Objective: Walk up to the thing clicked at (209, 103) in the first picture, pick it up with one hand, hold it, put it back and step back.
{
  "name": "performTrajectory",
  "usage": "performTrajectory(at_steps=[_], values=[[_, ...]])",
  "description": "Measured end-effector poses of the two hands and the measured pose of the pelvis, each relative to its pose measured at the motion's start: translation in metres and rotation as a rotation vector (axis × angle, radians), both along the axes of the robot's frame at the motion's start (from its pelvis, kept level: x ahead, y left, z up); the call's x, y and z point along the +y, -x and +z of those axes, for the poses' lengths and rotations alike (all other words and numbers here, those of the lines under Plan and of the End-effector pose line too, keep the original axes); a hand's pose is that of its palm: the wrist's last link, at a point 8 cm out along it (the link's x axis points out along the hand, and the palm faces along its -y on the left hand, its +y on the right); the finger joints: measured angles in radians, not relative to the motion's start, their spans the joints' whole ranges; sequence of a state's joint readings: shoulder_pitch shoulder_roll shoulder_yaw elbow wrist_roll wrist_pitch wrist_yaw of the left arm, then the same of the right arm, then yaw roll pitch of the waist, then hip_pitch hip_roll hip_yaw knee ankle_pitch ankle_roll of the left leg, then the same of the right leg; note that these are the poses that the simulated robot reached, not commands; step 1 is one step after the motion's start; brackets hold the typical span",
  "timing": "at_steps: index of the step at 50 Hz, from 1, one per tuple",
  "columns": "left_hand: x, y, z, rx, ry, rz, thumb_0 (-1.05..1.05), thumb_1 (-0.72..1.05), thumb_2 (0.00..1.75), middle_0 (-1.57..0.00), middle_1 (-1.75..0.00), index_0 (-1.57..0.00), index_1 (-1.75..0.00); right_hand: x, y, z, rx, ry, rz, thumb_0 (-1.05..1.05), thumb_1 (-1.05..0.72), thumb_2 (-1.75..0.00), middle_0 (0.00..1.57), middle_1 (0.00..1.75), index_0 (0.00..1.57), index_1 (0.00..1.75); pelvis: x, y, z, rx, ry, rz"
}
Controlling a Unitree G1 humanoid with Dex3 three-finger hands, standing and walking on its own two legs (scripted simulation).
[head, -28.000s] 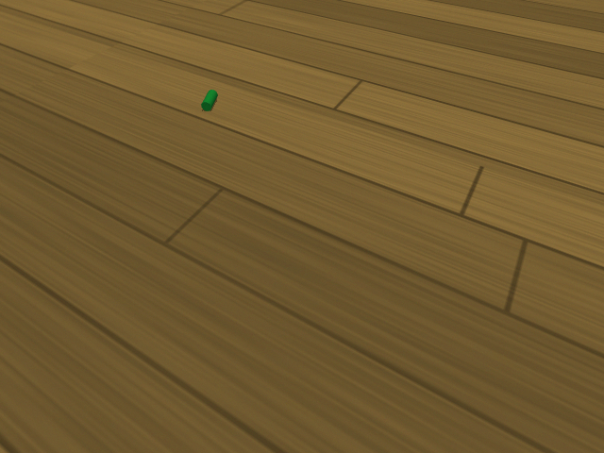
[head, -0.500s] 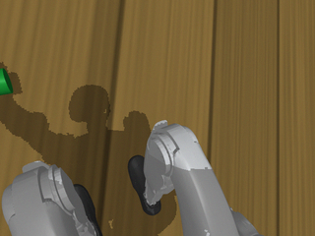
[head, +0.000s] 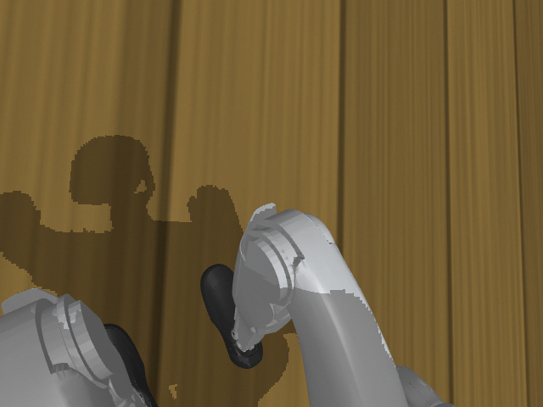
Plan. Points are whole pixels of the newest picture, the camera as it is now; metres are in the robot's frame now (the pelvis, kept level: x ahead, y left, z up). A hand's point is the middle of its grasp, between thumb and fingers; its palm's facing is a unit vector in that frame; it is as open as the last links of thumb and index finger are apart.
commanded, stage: rest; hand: left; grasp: from above
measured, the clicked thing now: out of the picture +0.49 +0.32 -0.27
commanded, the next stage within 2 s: open in 0.58 s
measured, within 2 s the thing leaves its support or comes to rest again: rests again in 1.02 s
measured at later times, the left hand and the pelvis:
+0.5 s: hand out of the picture +0.48 +0.32 -0.25, palm faces -0.47 -0.13 -0.87, open 8.7 cm; pelvis +0.00 +0.00 +0.00, yaw -1 degrees
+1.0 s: hand out of the picture +0.49 +0.32 -0.25, palm faces -0.45 -0.13 -0.88, open 9.5 cm; pelvis -0.01 +0.00 +0.00, yaw -2 degrees
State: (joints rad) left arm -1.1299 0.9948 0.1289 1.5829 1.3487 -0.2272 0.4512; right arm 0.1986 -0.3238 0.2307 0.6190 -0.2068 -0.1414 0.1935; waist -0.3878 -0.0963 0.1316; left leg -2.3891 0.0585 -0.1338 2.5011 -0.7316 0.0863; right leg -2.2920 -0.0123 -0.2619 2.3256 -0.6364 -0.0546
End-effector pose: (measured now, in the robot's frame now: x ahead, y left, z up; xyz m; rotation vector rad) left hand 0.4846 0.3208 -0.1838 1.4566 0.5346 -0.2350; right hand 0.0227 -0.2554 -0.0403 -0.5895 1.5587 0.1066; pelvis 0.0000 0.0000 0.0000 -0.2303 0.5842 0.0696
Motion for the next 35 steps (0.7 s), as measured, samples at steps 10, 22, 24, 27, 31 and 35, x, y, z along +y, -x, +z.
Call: performTrajectory(at_steps=[10,22,24,27,31,35], values=[[-0.001,-0.001,-0.002,0.007,0.001,0.017,0.0,0.23,0.17,-0.85,-0.3,-0.9,-0.26,0.006,-0.002,-0.001,-0.022,-0.027,0.013,0.0,-0.91,-0.9,0.21,0.3,0.21,0.3,0.0,0.001,-0.001,-0.011,0.006,-0.004],[-0.002,-0.001,-0.008,0.009,0.001,0.017,0.0,0.23,0.17,-0.85,-0.3,-0.9,-0.26,0.008,0.001,0.001,-0.022,-0.03,0.034,0.0,-0.91,-0.9,0.21,0.3,0.2,0.3,0.0,0.003,-0.002,-0.026,0.01,-0.012],[-0.002,-0.001,-0.009,0.006,0.002,0.017,0.0,0.23,0.17,-0.85,-0.3,-0.9,-0.26,0.008,0.001,0.002,-0.023,-0.028,0.039,0.0,-0.91,-0.9,0.21,0.3,0.2,0.3,0.0,0.004,-0.002,-0.029,0.012,-0.012],[-0.002,-0.002,-0.009,0.007,0.001,0.017,0.0,0.22,0.17,-0.86,-0.31,-0.9,-0.26,0.009,0.001,0.003,-0.022,-0.031,0.048,0.0,-0.91,-0.9,0.21,0.3,0.2,0.3,0.0,0.004,-0.002,-0.033,0.013,-0.012],[-0.001,-0.003,-0.009,0.005,-0.001,0.018,0.0,0.23,0.16,-0.86,-0.31,-0.9,-0.26,0.01,0.002,0.004,-0.023,-0.032,0.05,0.0,-0.91,-0.9,0.21,0.3,0.2,0.3,0.001,0.005,-0.001,-0.034,0.017,-0.014],[-0.001,-0.004,-0.009,0.009,0.0,0.019,0.0,0.23,0.16,-0.86,-0.31,-0.9,-0.26,0.012,0.003,0.004,-0.022,-0.037,0.053,0.0,-0.91,-0.9,0.21,0.3,0.2,0.3,0.001,0.005,-0.001,-0.034,0.019,-0.016]])
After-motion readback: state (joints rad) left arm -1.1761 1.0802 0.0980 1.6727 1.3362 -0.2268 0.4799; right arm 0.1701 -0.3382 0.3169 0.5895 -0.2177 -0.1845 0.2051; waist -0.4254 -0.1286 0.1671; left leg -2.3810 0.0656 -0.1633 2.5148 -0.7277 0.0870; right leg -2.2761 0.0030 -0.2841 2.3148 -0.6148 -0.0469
